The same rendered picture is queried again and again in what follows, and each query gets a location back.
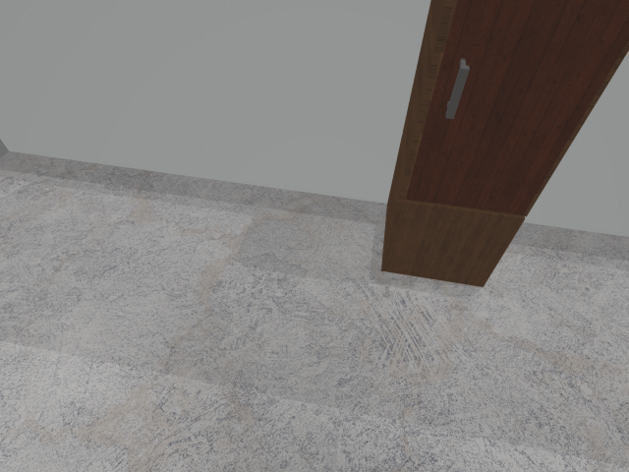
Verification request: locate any cupboard door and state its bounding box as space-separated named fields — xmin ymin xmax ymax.
xmin=407 ymin=0 xmax=629 ymax=215

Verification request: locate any handle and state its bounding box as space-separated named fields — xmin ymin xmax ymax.
xmin=445 ymin=58 xmax=470 ymax=119

